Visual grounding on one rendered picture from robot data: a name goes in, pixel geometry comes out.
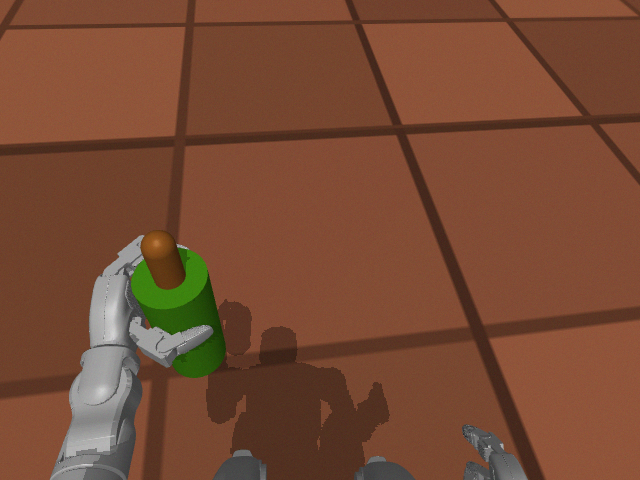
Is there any right robot hand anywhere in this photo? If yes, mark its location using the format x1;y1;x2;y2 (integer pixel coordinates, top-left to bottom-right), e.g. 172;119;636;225
462;424;528;480

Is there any left robot hand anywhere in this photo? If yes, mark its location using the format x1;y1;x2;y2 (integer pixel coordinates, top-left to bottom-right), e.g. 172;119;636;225
89;235;214;368

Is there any bottle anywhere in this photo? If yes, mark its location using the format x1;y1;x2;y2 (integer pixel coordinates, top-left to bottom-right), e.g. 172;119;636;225
131;230;226;378

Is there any left robot arm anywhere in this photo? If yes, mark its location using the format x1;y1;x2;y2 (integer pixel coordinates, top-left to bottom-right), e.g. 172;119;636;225
50;344;142;480

